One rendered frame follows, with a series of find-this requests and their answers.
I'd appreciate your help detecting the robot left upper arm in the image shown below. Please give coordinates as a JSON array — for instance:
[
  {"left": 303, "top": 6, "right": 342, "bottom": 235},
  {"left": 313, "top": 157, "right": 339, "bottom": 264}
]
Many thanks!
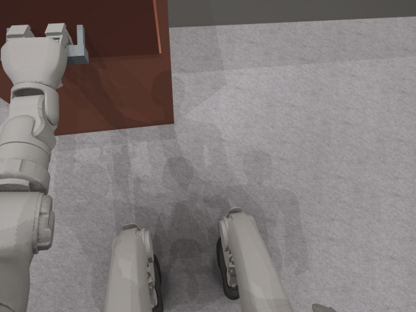
[{"left": 0, "top": 192, "right": 55, "bottom": 312}]

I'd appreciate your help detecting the robot left shin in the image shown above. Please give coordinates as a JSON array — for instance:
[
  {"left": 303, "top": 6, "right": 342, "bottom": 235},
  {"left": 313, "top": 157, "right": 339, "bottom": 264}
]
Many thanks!
[{"left": 112, "top": 224, "right": 157, "bottom": 306}]

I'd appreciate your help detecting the drawer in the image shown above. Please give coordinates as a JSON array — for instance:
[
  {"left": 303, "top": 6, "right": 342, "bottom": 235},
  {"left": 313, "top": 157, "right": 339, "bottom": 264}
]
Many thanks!
[{"left": 0, "top": 0, "right": 159, "bottom": 63}]

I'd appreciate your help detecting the robot left hand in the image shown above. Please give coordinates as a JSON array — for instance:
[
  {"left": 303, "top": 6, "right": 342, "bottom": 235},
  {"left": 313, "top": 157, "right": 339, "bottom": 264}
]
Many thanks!
[{"left": 1, "top": 23, "right": 73, "bottom": 90}]

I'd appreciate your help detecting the cabinet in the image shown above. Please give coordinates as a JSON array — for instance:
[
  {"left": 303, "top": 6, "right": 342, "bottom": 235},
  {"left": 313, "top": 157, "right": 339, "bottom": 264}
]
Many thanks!
[{"left": 0, "top": 0, "right": 174, "bottom": 136}]

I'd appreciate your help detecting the left robot forearm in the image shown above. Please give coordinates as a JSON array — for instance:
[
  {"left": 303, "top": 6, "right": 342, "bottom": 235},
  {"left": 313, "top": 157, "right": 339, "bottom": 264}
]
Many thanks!
[{"left": 0, "top": 83, "right": 59, "bottom": 195}]

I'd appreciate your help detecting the handle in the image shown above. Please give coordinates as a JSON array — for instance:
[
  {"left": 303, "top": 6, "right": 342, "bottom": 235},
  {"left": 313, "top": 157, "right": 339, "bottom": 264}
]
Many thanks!
[{"left": 6, "top": 25, "right": 89, "bottom": 65}]

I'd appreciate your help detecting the robot right thigh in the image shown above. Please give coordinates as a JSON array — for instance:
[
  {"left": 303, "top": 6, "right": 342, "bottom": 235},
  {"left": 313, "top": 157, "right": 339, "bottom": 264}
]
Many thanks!
[{"left": 219, "top": 212, "right": 294, "bottom": 312}]

